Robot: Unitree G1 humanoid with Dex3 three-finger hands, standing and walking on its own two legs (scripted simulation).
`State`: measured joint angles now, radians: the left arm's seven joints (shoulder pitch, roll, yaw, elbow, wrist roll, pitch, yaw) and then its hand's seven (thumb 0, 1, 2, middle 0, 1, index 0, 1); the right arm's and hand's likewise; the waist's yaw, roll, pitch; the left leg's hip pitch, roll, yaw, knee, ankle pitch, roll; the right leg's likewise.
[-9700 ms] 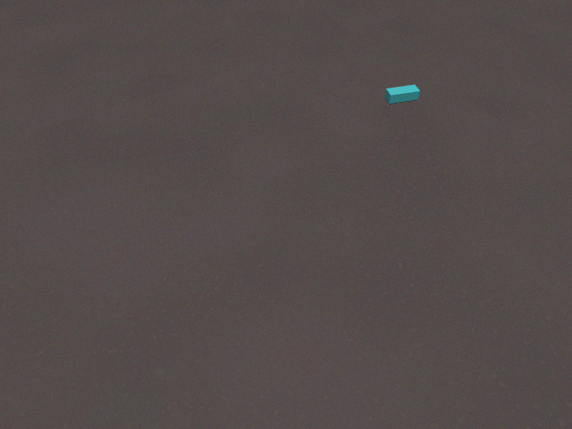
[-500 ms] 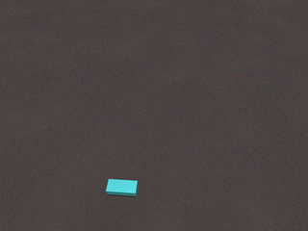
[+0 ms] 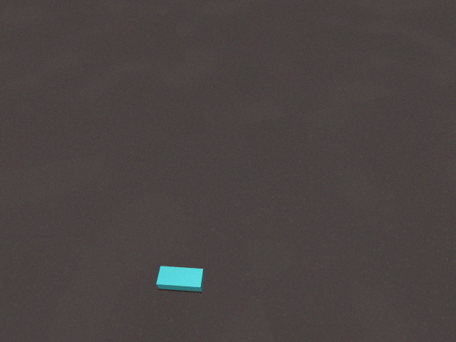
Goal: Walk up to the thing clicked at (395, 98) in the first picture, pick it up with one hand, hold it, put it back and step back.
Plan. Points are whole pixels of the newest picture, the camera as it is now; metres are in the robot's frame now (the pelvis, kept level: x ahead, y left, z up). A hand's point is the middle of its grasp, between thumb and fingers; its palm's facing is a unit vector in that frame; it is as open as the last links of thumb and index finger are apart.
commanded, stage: stand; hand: left
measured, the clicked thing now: (181, 278) +0.48 +0.28 -0.75
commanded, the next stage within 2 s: walk up in 0.24 s
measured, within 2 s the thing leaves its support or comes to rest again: neither
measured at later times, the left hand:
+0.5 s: hand out of the picture +0.04 +0.36 -0.16, palm faces +0.01 -0.89 -0.45, open 7.4 cm
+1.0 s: hand (81, 325) +0.18 +0.35 -0.17, palm faces -0.10 -0.92 -0.38, open 7.4 cm
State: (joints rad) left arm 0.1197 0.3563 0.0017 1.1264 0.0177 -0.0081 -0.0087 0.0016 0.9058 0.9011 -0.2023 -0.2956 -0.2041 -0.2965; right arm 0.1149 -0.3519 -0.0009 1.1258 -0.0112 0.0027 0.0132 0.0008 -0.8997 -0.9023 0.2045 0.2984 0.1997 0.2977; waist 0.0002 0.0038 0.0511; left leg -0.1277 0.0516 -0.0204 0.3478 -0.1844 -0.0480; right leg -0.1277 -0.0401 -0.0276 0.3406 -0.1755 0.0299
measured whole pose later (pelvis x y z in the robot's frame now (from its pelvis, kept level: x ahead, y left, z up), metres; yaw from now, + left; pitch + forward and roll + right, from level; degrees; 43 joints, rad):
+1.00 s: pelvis +0.06 +0.09 -0.03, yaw -3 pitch -3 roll -1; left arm 0.12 0.38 0.05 0.92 0.03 0.03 -0.02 0.00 0.91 0.90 -0.20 -0.30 -0.20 -0.30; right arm 0.18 -0.38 -0.05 0.90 0.00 0.00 -0.02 0.00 -0.90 -0.90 0.21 0.30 0.20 0.30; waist -0.02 0.01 0.16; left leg -0.25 0.06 0.06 0.70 -0.39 0.00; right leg -0.28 0.03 -0.01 0.65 -0.32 -0.03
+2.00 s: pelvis +0.04 +0.07 +0.00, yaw -2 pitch -2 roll +0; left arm 0.09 0.34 0.04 1.10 0.01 0.02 -0.03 0.00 0.91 0.90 -0.20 -0.30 -0.20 -0.30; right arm 0.14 -0.35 0.01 1.09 -0.01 -0.02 0.00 0.00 -0.90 -0.90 0.21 0.30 0.20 0.30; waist 0.01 -0.01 0.07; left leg -0.16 0.02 -0.03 0.38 -0.18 -0.02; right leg -0.15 0.02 -0.04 0.36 -0.17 -0.03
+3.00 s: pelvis +0.07 +0.07 +0.00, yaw -1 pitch -2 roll +0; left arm 0.10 0.35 0.00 1.15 0.01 -0.02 -0.01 0.00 0.91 0.90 -0.20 -0.30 -0.20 -0.30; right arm 0.11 -0.35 0.01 1.13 -0.01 -0.01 0.01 0.00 -0.90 -0.90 0.20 0.30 0.20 0.30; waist 0.00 0.01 0.05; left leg -0.11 0.01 -0.04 0.32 -0.18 -0.02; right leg -0.11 0.01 -0.05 0.31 -0.18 -0.02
